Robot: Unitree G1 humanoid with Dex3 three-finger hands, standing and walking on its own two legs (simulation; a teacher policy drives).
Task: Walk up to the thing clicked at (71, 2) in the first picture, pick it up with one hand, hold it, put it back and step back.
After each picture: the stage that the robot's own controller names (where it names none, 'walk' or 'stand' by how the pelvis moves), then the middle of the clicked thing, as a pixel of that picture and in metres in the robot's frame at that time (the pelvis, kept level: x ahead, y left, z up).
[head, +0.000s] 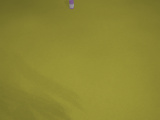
stand; (71, 4) +2.14 +0.19 -0.72
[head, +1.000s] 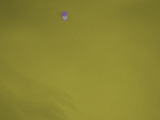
walk; (64, 16) +2.01 +0.20 -0.72
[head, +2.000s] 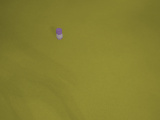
walk; (59, 33) +1.38 +0.22 -0.72
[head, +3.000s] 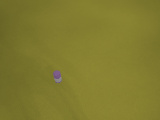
walk; (57, 76) +0.87 +0.24 -0.71
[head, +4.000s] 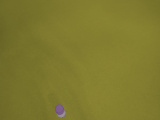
walk; (60, 111) +0.50 +0.24 -0.70
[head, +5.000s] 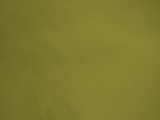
stand; out of the picture +0.38 +0.21 -0.72
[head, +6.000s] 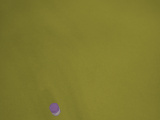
stand; (55, 109) +0.42 +0.24 -0.70
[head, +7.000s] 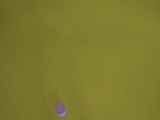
stand; (60, 110) +0.43 +0.20 -0.69
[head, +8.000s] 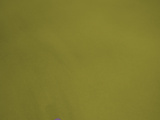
stand; out of the picture +0.43 +0.21 -0.73
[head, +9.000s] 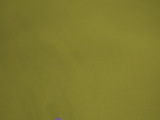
stand; out of the picture +0.43 +0.21 -0.73
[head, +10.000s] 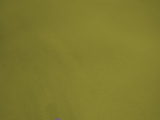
stand; out of the picture +0.43 +0.21 -0.73
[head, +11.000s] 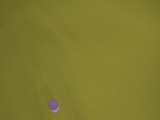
go down; (53, 106) +0.45 +0.20 -0.69
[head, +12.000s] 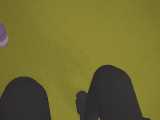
go down; out of the picture +0.52 +0.24 -0.28
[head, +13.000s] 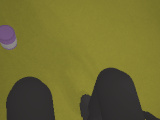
close in; (7, 38) +0.52 +0.24 -0.29
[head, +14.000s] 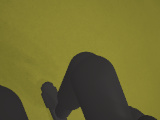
close in; out of the picture +0.50 +0.29 -0.23
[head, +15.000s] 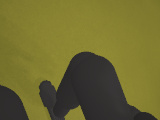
lift; out of the picture +0.49 +0.29 -0.24
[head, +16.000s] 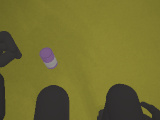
close; (49, 58) +0.50 +0.18 -0.37
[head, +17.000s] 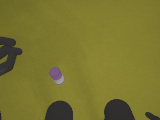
lift; (57, 76) +0.48 +0.16 -0.48
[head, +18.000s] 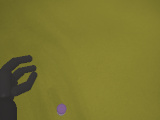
go down; (61, 109) +0.42 +0.14 -0.64
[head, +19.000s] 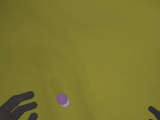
stand; (63, 100) +0.44 +0.15 -0.59
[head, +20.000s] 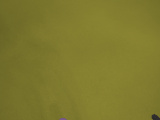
stand; out of the picture +0.42 +0.13 -0.66
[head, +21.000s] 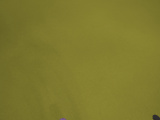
stand; out of the picture +0.42 +0.14 -0.66
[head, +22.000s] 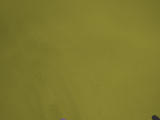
stand; out of the picture +0.41 +0.13 -0.66
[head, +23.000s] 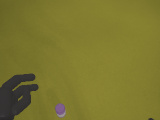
hold; (60, 110) +0.43 +0.14 -0.63
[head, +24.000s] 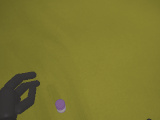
stand; (60, 106) +0.43 +0.15 -0.63
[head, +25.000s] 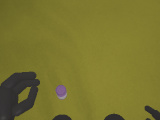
close; (61, 92) +0.45 +0.14 -0.55
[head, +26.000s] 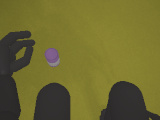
close; (52, 58) +0.50 +0.16 -0.35
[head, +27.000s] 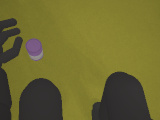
close; (35, 50) +0.50 +0.17 -0.28
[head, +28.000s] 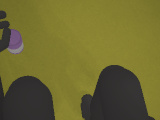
hold; (13, 42) +0.49 +0.20 -0.25
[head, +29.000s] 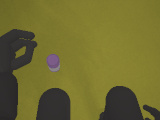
hold; (53, 63) +0.50 +0.16 -0.38
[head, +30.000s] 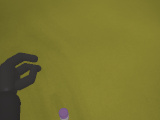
close; (63, 115) +0.44 +0.14 -0.66
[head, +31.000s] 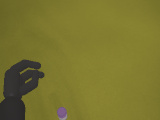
close; (62, 114) +0.43 +0.15 -0.67
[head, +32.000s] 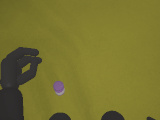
close; (59, 88) +0.46 +0.15 -0.55
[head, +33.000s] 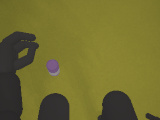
close; (53, 68) +0.49 +0.15 -0.43
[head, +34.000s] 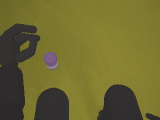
close; (51, 61) +0.50 +0.15 -0.38
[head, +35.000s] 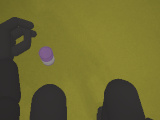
close; (47, 56) +0.50 +0.15 -0.35
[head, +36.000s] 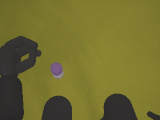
hold; (57, 71) +0.48 +0.15 -0.45
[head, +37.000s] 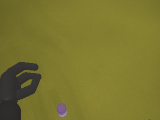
close; (61, 110) +0.45 +0.14 -0.64
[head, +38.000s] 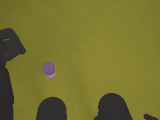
crouch; (49, 70) +0.48 +0.16 -0.45
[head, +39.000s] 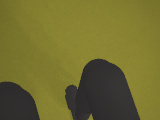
hold; out of the picture +0.49 +0.21 -0.26
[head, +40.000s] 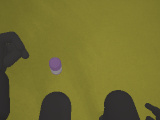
hold; (55, 66) +0.50 +0.15 -0.42
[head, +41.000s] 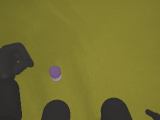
crouch; (55, 74) +0.48 +0.15 -0.47
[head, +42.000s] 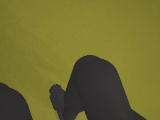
lower; out of the picture +0.50 +0.24 -0.24
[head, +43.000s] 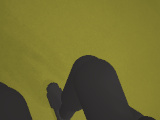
lower; out of the picture +0.50 +0.27 -0.24
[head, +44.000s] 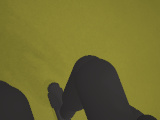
lower; out of the picture +0.50 +0.26 -0.24
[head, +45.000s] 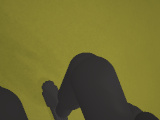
withdraw; out of the picture +0.58 +0.27 -0.26
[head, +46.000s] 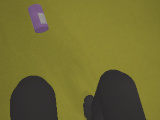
walk; (38, 19) +0.63 +0.15 -0.31
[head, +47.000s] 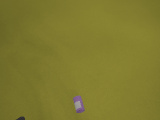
stand; (78, 104) +0.56 +0.02 -0.68
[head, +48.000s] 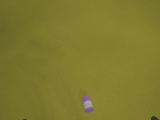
stand; (87, 104) +0.58 -0.03 -0.69
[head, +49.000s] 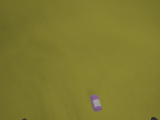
stand; (95, 102) +0.59 -0.10 -0.69
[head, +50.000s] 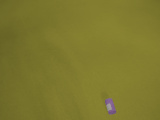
stand; (110, 106) +0.62 -0.19 -0.75
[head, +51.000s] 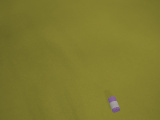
stand; (113, 104) +0.61 -0.23 -0.75
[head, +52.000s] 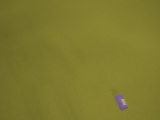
walk; (121, 102) +0.63 -0.30 -0.75
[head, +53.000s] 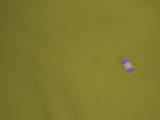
walk; (127, 65) +0.82 -0.37 -0.72
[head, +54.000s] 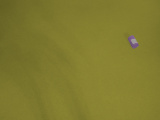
walk; (133, 41) +1.10 -0.49 -0.71
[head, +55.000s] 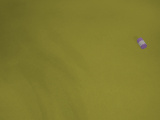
stand; (141, 43) +1.32 -0.60 -0.73
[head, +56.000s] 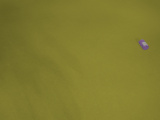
stand; (143, 44) +1.35 -0.70 -0.75
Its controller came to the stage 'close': yes
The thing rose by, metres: 0.01
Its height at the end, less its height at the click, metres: -0.02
